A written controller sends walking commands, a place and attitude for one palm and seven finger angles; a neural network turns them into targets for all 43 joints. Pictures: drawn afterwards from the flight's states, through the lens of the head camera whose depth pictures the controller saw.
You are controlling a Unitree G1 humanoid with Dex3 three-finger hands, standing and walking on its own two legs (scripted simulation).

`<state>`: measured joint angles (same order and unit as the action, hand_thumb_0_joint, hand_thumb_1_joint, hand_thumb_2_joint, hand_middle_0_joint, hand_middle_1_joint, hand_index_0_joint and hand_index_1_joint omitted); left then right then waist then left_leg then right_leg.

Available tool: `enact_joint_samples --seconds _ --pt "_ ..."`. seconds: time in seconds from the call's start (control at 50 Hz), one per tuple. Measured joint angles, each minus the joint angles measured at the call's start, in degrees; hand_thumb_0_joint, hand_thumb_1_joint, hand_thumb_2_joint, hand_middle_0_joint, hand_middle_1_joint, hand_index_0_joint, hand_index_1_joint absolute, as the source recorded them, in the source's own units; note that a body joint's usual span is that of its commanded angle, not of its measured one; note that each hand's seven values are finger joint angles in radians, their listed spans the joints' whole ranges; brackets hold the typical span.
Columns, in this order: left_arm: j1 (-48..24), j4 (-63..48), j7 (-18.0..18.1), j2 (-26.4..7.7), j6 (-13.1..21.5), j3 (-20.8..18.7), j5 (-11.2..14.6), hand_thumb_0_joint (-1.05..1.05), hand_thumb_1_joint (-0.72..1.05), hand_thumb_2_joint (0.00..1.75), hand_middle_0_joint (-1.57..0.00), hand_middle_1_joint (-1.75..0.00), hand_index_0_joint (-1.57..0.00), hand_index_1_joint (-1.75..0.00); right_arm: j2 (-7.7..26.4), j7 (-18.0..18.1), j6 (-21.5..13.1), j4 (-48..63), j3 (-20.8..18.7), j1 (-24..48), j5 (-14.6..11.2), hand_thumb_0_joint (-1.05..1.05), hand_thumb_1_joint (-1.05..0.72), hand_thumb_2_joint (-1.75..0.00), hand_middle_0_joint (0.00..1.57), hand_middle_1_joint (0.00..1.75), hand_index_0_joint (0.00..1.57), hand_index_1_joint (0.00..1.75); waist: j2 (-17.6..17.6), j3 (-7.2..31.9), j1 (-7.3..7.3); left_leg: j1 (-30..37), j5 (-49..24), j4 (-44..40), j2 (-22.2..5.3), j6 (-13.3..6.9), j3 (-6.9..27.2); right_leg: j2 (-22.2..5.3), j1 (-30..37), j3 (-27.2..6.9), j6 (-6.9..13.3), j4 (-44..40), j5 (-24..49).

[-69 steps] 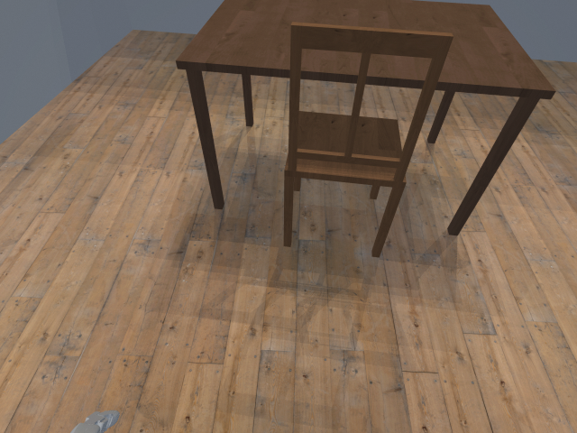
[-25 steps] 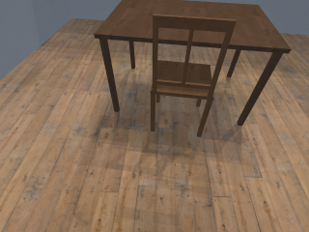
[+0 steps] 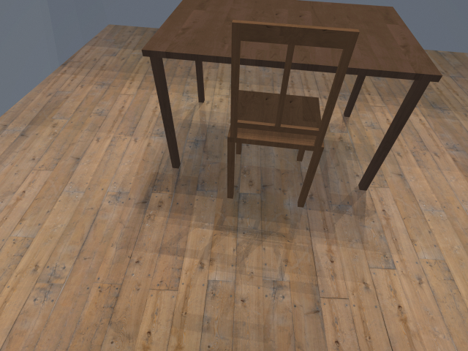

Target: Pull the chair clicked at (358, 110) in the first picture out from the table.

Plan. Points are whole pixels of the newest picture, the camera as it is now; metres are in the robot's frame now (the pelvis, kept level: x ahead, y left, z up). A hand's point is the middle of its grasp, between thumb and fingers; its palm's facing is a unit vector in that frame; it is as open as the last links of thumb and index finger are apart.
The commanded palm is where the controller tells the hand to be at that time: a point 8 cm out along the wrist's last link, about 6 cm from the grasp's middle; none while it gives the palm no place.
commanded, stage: look at it before walking up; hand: left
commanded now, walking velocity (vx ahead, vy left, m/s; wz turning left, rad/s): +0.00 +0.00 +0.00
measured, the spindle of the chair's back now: (283, 89) +1.01 -0.13 -0.08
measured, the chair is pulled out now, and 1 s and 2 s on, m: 0.00 0.00 0.00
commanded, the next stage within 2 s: walk to a spot facing it in 0.06 s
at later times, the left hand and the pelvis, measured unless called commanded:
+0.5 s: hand out of the picture +0.07 +0.21 -0.18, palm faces -0.12 -0.95 -0.28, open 7.4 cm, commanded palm none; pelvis -0.01 -0.01 -0.02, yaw -9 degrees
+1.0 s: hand out of the picture +0.09 +0.15 -0.16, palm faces -0.25 -0.94 -0.22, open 7.4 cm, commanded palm none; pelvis +0.09 -0.04 +0.00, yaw -22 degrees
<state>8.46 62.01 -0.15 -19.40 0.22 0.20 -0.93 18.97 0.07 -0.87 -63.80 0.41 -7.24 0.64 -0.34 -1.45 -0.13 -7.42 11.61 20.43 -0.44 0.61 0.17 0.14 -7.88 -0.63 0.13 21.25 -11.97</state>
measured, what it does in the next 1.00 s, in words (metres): lifts its left foot, turning right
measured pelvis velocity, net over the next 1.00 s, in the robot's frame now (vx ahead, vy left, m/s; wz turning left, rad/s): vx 0.09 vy -0.04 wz -0.38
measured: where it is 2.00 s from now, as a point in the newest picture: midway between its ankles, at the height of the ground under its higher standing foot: (249, 336)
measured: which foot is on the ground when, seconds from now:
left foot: down 0.00-0.58, up 0.60-1.00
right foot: down 0.00-1.00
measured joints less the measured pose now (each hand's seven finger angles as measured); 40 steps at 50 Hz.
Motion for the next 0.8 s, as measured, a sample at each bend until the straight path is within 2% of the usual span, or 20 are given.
enact_joint_samples --seconds 0.24,0.32,0.44,0.46,0.52,0.56,0.58,0.62,0.64,0.68,0.72,0.8 --pt "0.25 0.07 -0.02 -0.02 -0.19 -0.08 0.03 0.01 0.9 0.9 -0.2 -0.3 -0.21 -0.3 -0.07 0.19 -0.04 -0.07 0.05 0.44 -0.02 0.01 -0.9 -0.9 0.2 0.3 0.2 0.3 -0.07 -0.33 -0.41 0.48 0.25 -0.39 -0.07 -0.03 -0.41 0.07 0.26 -0.4 -0.03 -0.31 -0.13" --pt "1.14 -1.06 0.52 0.68 -1.37 -0.69 0.07 0.01 0.9 0.9 -0.2 -0.3 -0.21 -0.3 -1.05 0.98 0.41 1.52 -0.4 0.66 0.03 0.0 -0.9 -0.9 0.2 0.3 0.2 0.3 -0.05 -0.48 -0.91 -0.49 1.73 1.99 -0.68 0.14 -2.15 0.71 -1.58 -2.11 -0.03 2.35 -0.99" --pt "3.02 -3.79 0.05 2.62 -3.27 -1.41 -0.22 0.01 0.91 0.9 -0.2 -0.3 -0.2 -0.3 -4.18 1.28 1.47 5.23 -1.14 -0.42 0.15 0.0 -0.9 -0.9 0.2 0.3 0.2 0.3 -0.86 -1.55 -0.92 -2.68 4.7 7.29 -1.52 0.24 -5.58 1.78 -6.44 -5.2 0.08 10.33 -3.74" --pt "3.24 -4.33 -0.1 2.91 -3.5 -1.56 -0.25 0.01 0.91 0.9 -0.2 -0.3 -0.2 -0.3 -4.69 1.24 1.56 5.71 -1.26 -0.66 0.18 0.0 -0.9 -0.9 0.2 0.3 0.2 0.3 -1.14 -1.93 -1.06 -2.9 5.12 8.09 -1.61 0.25 -6.36 1.6 -7.76 -4.82 -0.03 12.86 -4.34" --pt "4.09 -5.68 -0.57 4.16 -4.13 -2.17 -0.34 0.01 0.91 0.9 -0.2 -0.3 -0.2 -0.3 -5.75 0.99 1.7 6.64 -1.62 -1.44 0.38 0.0 -0.9 -0.9 0.2 0.3 0.2 0.3 -1.06 -3.17 -1.52 -2.77 6.5 10.24 -2.59 0.6 -8.84 0.71 -10.92 -1.64 -0.56 21.52 -12.2" --pt "5.26 -6.51 -1.23 5.3 -4.06 -2.42 -0.48 0.01 0.91 0.9 -0.2 -0.3 -0.2 -0.3 -5.7 0.67 1.98 6.86 -1.86 -2.47 0.55 0.0 -0.9 -0.9 0.21 0.3 0.2 0.3 0.27 -3.08 -1.71 -3.03 8.11 12.72 -4.17 1.35 -9.9 0.24 -10.18 0.67 -0.47 21.05 -13.43" --pt "6.13 -7.09 -1.54 5.76 -3.59 -2.5 -0.64 0.01 0.91 0.9 -0.2 -0.3 -0.2 -0.3 -5.47 0.46 2.29 6.94 -2.03 -3.17 0.57 0.0 -0.9 -0.9 0.21 0.3 0.2 0.3 1.15 -2.64 -1.82 -4.1 9.88 15.57 -5.34 1.5 -10.07 0.41 -9.2 1.44 0.02 18.48 -11.31" --pt "7.54 -7.72 -1.2 6.62 -2.13 -2.48 -0.9 0.01 0.91 0.9 -0.2 -0.3 -0.21 -0.3 -5.28 0.18 3.34 6.58 -2.43 -4.09 0.55 0.0 -0.9 -0.9 0.21 0.3 0.2 0.3 2.26 -2.09 -1.84 -9.17 17.53 27.67 -5.39 1.72 -6.65 1.57 -9.69 2.33 2.65 19.13 -8.58" --pt "8.33 -7.88 -0.86 7.11 -1.6 -2.45 -0.77 0.01 0.91 0.9 -0.2 -0.3 -0.21 -0.3 -5.23 -0.08 3.74 6.36 -2.56 -4.41 0.61 0.01 -0.9 -0.9 0.2 0.3 0.2 0.3 2.44 -1.96 -1.99 -11.76 17.92 33.36 -4.67 1.59 -4.83 1.98 -9.07 2.43 3.58 18.37 -8.44" --pt "10.37 -7.91 -0.47 7.9 -0.81 -2.46 -0.55 0.01 0.91 0.9 -0.2 -0.3 -0.21 -0.3 -5.21 -0.64 3.78 6.21 -2.8 -4.6 0.74 0.01 -0.9 -0.9 0.2 0.3 0.2 0.3 2.08 -1.57 -2.64 -16.21 14.76 40.92 -3.68 1.45 -3.34 2.62 -7.19 1.45 4.56 14.52 -7.24" --pt "12.45 -7.36 -0.42 8.59 -0.23 -2.34 -0.44 0.01 0.91 0.9 -0.2 -0.3 -0.21 -0.3 -5.13 -1.06 3.15 6.88 -3.13 -4.26 0.93 0.01 -0.9 -0.9 0.2 0.3 0.2 0.3 1.57 -1.28 -2.75 -19.69 9.67 43.6 -3.53 1.79 -2.84 3.04 -5.19 -0.13 4.64 9.62 -4.73" --pt "15.78 -5.79 -0.68 9.78 0.78 -2.12 -0.32 0.01 0.9 0.9 -0.2 -0.3 -0.21 -0.3 -4.74 -1.26 1.75 8.98 -3.88 -3.33 1.06 0.01 -0.9 -0.9 0.2 0.3 0.2 0.3 1.31 -0.63 -2.04 -24.33 1.98 42.87 -4.41 2.75 -1.57 3.72 -2.05 -3.06 4.6 2.04 -1.21"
